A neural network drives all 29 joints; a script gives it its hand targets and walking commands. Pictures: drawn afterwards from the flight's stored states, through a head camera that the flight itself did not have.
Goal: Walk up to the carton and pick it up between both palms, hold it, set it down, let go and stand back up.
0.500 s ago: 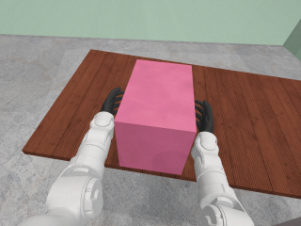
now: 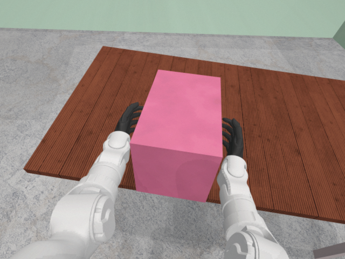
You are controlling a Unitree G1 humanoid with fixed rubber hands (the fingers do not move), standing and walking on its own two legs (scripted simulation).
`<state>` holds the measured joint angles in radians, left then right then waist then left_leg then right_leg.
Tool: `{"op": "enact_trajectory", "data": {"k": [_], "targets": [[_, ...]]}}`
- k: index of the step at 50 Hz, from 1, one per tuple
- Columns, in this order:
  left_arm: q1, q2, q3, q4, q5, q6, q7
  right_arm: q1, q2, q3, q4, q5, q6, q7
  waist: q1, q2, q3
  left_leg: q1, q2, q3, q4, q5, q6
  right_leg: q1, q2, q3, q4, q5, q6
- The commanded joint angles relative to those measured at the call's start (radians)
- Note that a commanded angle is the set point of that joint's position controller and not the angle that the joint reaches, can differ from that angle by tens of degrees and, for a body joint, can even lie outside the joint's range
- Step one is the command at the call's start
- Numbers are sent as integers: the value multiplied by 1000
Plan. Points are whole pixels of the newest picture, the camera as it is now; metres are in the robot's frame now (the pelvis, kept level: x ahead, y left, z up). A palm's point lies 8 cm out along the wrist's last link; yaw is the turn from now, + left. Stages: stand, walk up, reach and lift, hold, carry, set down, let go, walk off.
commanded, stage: set down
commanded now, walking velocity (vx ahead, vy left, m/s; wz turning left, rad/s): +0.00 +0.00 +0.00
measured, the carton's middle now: (180, 131) +0.45 -0.06 +0.01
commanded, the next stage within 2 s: none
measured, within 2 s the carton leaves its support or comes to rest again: rests again in 0.46 s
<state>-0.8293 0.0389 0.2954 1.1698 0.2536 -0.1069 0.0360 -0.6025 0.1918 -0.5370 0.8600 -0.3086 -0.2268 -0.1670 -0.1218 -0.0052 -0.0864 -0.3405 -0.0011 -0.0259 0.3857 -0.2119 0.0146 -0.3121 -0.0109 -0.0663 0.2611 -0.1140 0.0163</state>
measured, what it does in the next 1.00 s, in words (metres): stands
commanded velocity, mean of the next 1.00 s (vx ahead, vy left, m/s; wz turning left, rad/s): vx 0.00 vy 0.00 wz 0.00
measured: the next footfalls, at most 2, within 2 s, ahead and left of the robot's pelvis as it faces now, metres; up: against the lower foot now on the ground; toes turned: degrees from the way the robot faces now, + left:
none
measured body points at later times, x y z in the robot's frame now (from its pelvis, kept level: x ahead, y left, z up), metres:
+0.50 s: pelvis -0.01 +0.00 +0.00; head +0.06 +0.02 +0.44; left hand +0.44 +0.09 +0.03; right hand +0.36 -0.18 +0.03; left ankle -0.02 +0.10 -0.75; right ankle +0.00 -0.13 -0.75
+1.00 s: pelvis -0.01 -0.01 +0.00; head +0.07 +0.02 +0.44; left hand +0.44 +0.08 +0.02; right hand +0.36 -0.19 +0.02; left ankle -0.02 +0.10 -0.75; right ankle +0.00 -0.13 -0.75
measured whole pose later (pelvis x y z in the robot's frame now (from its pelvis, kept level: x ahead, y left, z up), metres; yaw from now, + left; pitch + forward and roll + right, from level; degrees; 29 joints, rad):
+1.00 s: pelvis -0.01 -0.01 +0.00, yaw +1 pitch +13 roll -1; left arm -0.90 0.02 0.50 1.25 0.42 -0.29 -0.01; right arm -0.66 0.25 -0.78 0.92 -0.49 -0.43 -0.14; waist -0.12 -0.03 -0.05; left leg -0.43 0.01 -0.02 0.37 -0.17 0.01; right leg -0.40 -0.01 -0.09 0.26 -0.08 0.00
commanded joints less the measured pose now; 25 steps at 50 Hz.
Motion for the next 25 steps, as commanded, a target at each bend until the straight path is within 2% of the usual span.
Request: {"op": "enact_trajectory", "data": {"k": [1, 11, 25], "targets": [[-683, -676, -224, -118, 19, -149, -153, -752, 558, 419, -34, -68, -91, 140, -28, 61, -721, 103, -5, 51, 4, 435, -88, 435, 28, -24, 127, 595, 2], [-662, -645, -173, -31, 60, -180, -158, -732, 542, 362, 30, -101, -125, 140, -27, 82, -670, 83, -3, 51, 4, 388, -89, 383, 25, -34, 119, 537, -7], [-644, -583, -58, 79, 137, -212, -160, -701, 510, 212, 99, -219, -167, 157, -13, 73, -602, 59, 7, 74, -32, 250, -78, 297, 20, -56, 86, 369, -17]]}}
